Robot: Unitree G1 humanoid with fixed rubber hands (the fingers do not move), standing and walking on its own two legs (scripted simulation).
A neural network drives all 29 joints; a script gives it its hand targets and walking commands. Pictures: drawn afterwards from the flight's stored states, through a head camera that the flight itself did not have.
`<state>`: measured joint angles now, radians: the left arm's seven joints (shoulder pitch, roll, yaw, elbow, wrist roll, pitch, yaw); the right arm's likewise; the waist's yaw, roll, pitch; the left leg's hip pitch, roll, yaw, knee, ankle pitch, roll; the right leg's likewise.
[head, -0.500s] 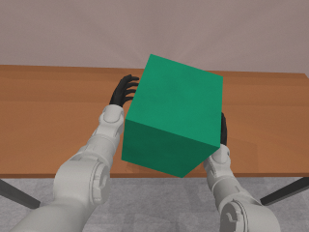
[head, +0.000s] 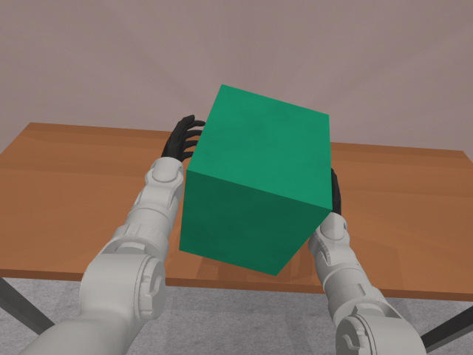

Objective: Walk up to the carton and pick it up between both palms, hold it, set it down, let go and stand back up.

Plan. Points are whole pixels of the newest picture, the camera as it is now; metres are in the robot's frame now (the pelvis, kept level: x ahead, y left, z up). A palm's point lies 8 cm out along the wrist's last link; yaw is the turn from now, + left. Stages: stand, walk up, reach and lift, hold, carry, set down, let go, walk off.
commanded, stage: reach and lift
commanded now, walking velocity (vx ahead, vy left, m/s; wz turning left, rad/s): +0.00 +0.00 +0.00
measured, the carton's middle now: (250, 185) +0.39 -0.02 +0.08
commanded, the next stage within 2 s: hold in 1.80 s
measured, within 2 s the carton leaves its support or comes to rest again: neither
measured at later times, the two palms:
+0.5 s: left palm (162, 155) +0.38 +0.13 +0.17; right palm (335, 191) +0.34 -0.16 +0.13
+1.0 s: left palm (160, 160) +0.36 +0.13 +0.18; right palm (340, 184) +0.34 -0.16 +0.14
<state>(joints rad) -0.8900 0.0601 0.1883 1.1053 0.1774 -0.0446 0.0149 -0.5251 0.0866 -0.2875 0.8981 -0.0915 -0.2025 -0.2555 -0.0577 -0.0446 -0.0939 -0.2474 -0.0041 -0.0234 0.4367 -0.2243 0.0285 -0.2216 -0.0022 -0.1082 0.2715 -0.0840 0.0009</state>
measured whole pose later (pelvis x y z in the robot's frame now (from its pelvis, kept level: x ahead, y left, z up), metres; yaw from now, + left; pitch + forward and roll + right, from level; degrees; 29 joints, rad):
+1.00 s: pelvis -0.02 -0.02 +0.00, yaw +0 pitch -9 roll -1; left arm -0.70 -0.04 0.27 0.31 0.30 0.60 0.02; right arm -0.59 0.02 -0.13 0.56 0.08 0.23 -0.17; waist -0.04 -0.08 0.08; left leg -0.03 0.00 -0.03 0.41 -0.21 0.00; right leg -0.06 0.01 -0.10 0.34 -0.12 -0.03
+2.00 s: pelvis -0.02 -0.02 +0.00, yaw +1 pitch -9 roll -1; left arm -0.72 -0.03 0.26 0.19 0.29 0.74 0.06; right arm -0.68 -0.03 -0.10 0.53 0.16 0.33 -0.16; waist -0.06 -0.05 0.06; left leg -0.03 0.00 -0.04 0.41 -0.22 0.01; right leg -0.03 0.01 -0.10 0.31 -0.11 -0.02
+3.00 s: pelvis +0.00 -0.02 +0.00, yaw +1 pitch -11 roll -2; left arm -0.66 -0.05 0.30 0.11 0.31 0.83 0.01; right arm -0.69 -0.05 -0.02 0.48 0.22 0.44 -0.20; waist -0.10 -0.05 0.04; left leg 0.02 0.00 -0.05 0.41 -0.24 0.01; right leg 0.03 0.02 -0.10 0.29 -0.13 -0.02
